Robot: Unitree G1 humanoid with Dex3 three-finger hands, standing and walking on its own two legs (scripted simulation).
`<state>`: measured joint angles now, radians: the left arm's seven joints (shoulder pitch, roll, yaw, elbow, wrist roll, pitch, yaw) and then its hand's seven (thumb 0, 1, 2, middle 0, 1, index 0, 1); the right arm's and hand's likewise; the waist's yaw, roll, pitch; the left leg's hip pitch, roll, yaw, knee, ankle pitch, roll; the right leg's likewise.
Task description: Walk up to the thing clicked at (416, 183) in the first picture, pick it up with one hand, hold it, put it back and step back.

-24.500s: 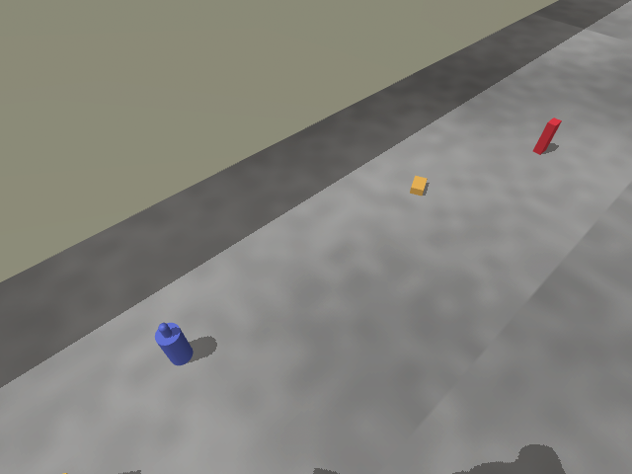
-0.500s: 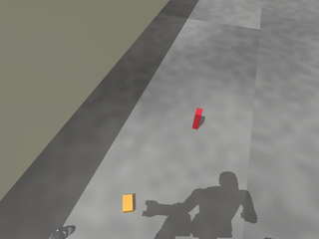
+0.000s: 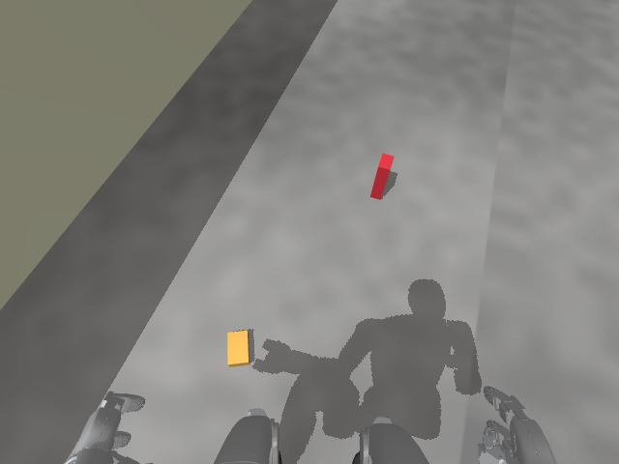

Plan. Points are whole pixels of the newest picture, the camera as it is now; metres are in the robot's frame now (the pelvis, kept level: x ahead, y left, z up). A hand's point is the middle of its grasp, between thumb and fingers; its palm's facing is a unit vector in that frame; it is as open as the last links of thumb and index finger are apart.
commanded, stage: rise first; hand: left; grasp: from above
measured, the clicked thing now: (238, 348) +0.40 +0.23 -0.69
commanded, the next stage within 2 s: none
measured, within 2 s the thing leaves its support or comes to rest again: neither
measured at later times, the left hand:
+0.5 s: hand (164, 418) +0.19 +0.28 -0.30, palm faces -0.43 -0.56 -0.71, open 14.2 cm
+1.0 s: hand (190, 370) +0.30 +0.29 -0.45, palm faces -0.46 -0.15 -0.87, open 14.3 cm
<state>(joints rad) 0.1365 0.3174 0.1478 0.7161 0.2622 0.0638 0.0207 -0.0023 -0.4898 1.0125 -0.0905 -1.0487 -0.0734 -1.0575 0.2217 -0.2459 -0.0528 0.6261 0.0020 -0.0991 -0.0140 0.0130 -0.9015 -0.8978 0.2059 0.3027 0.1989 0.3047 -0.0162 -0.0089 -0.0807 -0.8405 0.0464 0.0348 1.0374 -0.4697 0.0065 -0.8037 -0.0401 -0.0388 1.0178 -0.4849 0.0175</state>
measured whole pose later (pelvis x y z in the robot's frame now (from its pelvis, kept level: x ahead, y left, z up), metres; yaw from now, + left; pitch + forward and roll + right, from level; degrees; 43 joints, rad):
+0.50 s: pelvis -0.04 +0.00 -0.16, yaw +0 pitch +32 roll -2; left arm -0.06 0.43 0.11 0.68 0.64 -0.08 0.11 0.00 -0.57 1.03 -0.08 -1.07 -0.06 -1.08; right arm 0.07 -0.29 -0.06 0.61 0.00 -0.18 0.03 0.01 -0.87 -0.89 0.21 0.30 0.20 0.30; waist -0.02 0.00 -0.19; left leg -1.60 0.05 0.00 1.70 -0.65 0.00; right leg -1.55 -0.05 -0.04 1.69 -0.69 0.01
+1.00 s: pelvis -0.09 +0.00 -0.30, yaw -4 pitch +34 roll -5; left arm -0.61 0.61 0.11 1.11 1.04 -0.18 0.28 0.00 -0.56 1.04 -0.08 -1.00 -0.07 -1.00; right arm 0.13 -0.26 -0.04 0.76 -0.06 -0.08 0.07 0.01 -0.90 -0.90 0.21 0.30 0.20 0.30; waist -0.09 0.01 -0.12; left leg -2.13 0.07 -0.07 2.16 -0.63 0.02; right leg -2.05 -0.04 -0.07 2.12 -0.66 0.00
